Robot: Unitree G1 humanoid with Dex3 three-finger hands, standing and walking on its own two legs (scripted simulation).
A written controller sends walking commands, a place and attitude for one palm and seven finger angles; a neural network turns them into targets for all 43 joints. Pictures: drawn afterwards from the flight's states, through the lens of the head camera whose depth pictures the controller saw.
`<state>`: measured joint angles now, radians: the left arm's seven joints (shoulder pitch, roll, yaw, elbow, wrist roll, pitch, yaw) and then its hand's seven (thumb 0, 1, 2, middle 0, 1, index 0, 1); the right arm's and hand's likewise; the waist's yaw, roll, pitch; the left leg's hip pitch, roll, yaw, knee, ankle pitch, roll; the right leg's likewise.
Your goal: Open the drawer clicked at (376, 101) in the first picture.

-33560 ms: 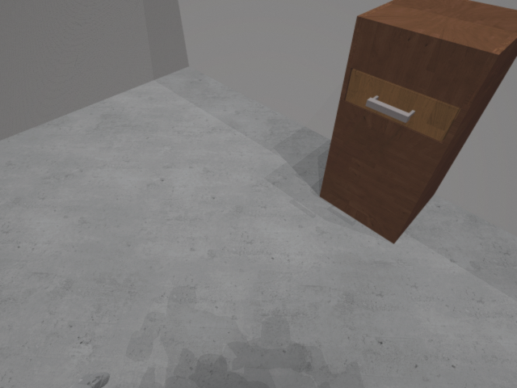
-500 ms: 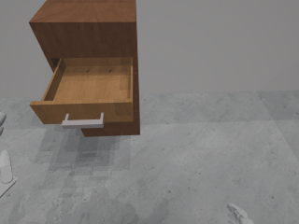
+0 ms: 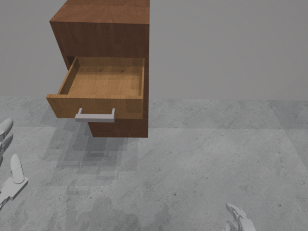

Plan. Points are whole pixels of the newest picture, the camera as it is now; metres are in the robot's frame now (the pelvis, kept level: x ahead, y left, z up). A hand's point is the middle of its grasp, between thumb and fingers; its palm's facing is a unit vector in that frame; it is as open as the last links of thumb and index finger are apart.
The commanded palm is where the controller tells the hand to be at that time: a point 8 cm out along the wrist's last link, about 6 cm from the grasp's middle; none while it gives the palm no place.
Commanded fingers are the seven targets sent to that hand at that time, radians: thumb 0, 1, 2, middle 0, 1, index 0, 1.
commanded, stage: let the arm hang, fingers relaxed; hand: left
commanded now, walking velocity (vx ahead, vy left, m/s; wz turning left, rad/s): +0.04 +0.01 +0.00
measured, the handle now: (96, 114) +0.57 +0.27 -0.12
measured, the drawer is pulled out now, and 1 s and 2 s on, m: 0.30 0.30 0.30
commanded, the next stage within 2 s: look to check the result in 1.20 s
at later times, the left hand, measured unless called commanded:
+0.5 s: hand out of the picture +0.03 +0.21 -0.18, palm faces +0.08 -0.98 -0.19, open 7.0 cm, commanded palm none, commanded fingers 0.00 0.90 0.90 -0.20 -0.30 -0.20 -0.30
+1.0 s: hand out of the picture +0.00 +0.18 -0.17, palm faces +0.07 -0.98 -0.18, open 7.4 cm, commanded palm none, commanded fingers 0.00 0.90 0.90 -0.20 -0.30 -0.20 -0.30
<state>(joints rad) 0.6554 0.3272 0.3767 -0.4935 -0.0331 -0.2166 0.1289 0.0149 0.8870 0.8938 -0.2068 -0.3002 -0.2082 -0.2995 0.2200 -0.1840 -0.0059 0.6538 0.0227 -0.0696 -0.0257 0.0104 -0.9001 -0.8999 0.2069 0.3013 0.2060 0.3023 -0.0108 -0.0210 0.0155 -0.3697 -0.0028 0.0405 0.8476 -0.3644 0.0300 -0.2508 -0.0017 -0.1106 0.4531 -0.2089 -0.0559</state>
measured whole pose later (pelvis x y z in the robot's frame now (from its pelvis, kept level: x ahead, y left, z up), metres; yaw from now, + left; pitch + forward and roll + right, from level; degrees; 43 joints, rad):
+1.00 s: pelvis +0.01 +0.01 +0.00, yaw +3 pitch -2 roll +0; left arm 0.27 0.12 0.00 1.12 0.01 0.01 0.04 0.01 0.91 0.89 -0.20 -0.30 -0.20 -0.30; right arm 0.30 -0.12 0.00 1.12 -0.01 0.01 -0.03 0.00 -0.91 -0.90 0.20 0.30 0.20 0.30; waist -0.01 0.01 0.06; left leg -0.17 -0.01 0.03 0.42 -0.22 0.02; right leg -0.17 0.00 0.00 0.43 -0.23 0.00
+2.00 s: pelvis +0.03 -0.01 +0.00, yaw +3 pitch -1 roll +0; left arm 0.27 0.12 0.02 1.13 0.01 0.00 0.04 0.01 0.91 0.89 -0.20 -0.30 -0.20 -0.30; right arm 0.29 -0.10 -0.01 1.14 -0.01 0.00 -0.04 0.00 -0.91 -0.90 0.20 0.30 0.20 0.30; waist -0.01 0.01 0.07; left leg -0.14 0.02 0.01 0.41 -0.24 -0.01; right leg -0.14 0.03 -0.01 0.41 -0.25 -0.03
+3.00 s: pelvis +0.03 -0.01 +0.00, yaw +2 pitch -1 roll +0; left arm 0.28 0.12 0.02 1.13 0.01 -0.01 0.04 0.01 0.91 0.89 -0.20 -0.30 -0.20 -0.30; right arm 0.30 -0.11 -0.01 1.14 -0.01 0.00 -0.04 0.00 -0.91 -0.90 0.20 0.30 0.20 0.30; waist -0.01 0.01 0.07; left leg -0.14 0.03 0.02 0.40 -0.24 -0.02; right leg -0.14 0.04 0.00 0.40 -0.25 -0.04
